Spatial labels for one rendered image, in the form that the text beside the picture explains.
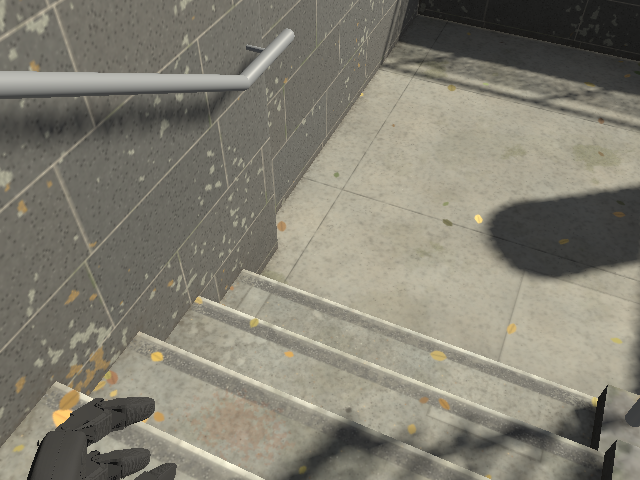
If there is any left robot hand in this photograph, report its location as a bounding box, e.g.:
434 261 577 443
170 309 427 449
27 397 177 480

